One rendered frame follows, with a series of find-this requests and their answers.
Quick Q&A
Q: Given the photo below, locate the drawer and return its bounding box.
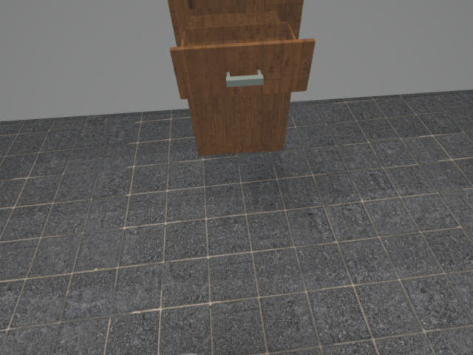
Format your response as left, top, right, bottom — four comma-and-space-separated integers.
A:
170, 21, 316, 99

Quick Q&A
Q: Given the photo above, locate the handle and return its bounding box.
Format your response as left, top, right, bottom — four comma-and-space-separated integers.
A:
226, 70, 264, 87

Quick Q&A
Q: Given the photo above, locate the cabinet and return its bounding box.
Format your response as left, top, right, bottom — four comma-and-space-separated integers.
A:
168, 0, 304, 156

